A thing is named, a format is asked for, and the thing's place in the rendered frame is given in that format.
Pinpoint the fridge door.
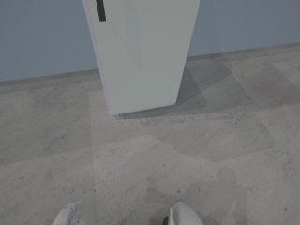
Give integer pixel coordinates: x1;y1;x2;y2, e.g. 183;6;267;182
87;0;201;113

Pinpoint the handle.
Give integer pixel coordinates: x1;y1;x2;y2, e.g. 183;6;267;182
96;0;106;22

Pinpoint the robot left hand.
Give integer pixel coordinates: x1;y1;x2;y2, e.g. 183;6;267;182
52;202;86;225

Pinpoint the right robot thigh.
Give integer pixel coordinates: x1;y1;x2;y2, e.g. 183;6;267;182
168;204;203;225

